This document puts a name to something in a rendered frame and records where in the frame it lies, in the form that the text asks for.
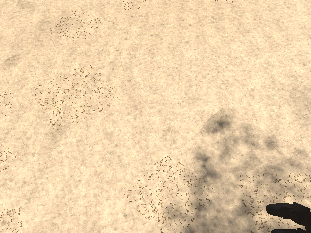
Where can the robot right hand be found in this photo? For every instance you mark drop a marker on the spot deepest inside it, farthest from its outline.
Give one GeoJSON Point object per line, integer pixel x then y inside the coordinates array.
{"type": "Point", "coordinates": [296, 212]}

